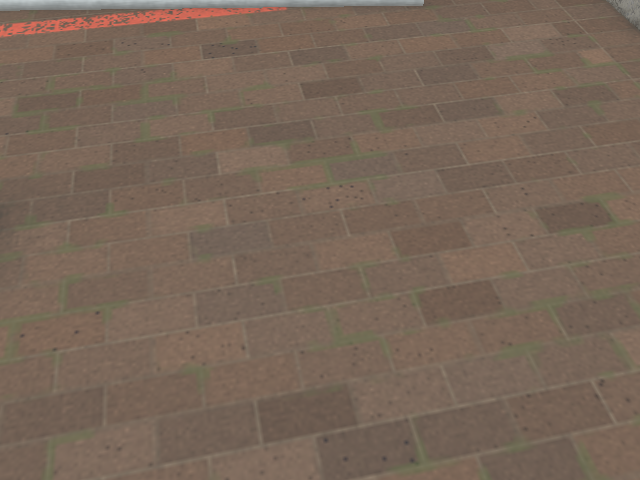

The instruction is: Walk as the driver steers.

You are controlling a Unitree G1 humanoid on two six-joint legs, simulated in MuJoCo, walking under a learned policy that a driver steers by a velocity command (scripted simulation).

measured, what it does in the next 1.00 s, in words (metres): walks ahead, turning left: right foot, then left foot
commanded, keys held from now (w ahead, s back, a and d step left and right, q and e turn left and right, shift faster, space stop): w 0.16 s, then w+q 0.62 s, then q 0.22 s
